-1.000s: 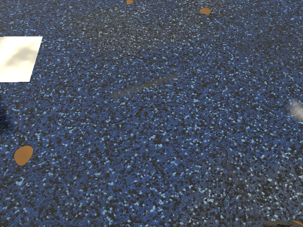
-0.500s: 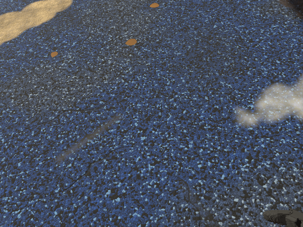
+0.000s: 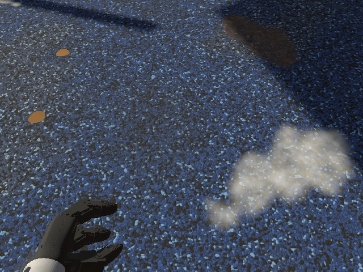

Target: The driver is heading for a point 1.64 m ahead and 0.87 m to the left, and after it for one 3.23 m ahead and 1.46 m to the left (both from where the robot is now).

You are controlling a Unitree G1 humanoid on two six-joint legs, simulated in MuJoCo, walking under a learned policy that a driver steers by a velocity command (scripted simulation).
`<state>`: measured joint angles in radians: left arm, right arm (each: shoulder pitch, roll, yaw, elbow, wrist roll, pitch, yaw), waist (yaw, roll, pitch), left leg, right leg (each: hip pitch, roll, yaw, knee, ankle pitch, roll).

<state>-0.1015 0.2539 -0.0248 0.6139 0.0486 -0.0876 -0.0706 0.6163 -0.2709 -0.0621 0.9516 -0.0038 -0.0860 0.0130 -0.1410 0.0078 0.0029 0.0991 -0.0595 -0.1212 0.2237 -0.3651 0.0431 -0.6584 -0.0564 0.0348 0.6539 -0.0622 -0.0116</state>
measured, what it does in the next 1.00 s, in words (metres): walks ahead, turning left: right foot, then left foot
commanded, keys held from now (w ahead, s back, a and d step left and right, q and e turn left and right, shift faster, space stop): w+q+shift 0.84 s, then w+shift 0.16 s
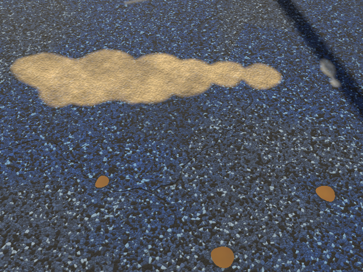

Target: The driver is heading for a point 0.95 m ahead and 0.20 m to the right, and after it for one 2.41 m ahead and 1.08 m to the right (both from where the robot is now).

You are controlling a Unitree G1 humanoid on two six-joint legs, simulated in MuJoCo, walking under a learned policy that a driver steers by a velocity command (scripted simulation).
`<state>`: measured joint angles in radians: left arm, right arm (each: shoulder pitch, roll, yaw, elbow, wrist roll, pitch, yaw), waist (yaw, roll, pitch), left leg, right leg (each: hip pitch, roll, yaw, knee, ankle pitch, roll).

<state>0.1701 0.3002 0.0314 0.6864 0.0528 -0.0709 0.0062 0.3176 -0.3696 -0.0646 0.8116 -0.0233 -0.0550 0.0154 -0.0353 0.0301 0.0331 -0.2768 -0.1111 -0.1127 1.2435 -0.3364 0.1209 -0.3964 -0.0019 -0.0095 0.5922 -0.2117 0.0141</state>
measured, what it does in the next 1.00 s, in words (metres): walks ahead, turning right: left foot, then right foot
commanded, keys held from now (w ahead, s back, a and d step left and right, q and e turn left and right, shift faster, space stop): w+shift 0.22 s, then w+e+shift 0.64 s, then e+shift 0.14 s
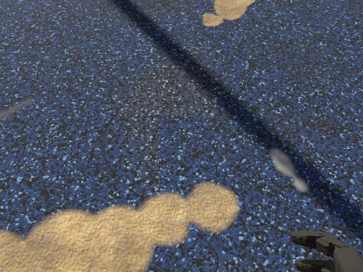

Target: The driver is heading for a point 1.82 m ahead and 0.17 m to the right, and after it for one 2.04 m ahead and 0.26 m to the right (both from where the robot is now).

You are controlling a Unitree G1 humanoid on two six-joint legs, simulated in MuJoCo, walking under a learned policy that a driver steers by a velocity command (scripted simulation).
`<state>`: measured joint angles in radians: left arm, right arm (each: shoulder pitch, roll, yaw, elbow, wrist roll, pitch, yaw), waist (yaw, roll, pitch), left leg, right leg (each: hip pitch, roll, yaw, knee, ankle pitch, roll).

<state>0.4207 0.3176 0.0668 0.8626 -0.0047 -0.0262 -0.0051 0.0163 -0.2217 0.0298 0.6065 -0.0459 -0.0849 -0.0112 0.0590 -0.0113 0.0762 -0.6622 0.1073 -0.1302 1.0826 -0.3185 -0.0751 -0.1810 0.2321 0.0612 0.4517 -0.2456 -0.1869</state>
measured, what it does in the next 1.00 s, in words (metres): walks ahead: left foot, then right foot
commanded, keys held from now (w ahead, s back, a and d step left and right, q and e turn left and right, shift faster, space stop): e+shift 0.28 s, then shift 0.34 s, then q+shift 0.38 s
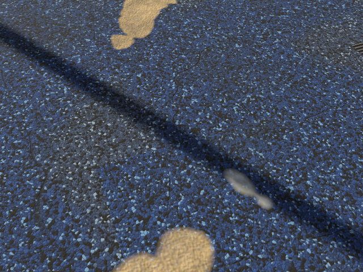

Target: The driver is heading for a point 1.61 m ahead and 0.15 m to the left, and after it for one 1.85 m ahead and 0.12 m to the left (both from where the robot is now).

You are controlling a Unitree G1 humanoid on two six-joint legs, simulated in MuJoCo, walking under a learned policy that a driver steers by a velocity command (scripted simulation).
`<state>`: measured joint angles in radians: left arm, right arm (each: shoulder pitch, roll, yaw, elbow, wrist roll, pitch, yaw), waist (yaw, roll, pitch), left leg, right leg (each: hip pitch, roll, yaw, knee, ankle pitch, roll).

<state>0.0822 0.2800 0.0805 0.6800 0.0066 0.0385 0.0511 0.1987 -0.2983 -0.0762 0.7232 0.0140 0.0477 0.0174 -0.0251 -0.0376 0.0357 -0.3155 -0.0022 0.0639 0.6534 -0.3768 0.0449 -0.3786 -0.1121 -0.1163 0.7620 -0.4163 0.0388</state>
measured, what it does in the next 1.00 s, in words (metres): steps on the spot, turning left: right foot, then left foot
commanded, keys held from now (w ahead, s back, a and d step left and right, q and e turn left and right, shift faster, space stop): q+shift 0.26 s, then shift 0.52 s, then e+shift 0.08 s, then w+e+shift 0.14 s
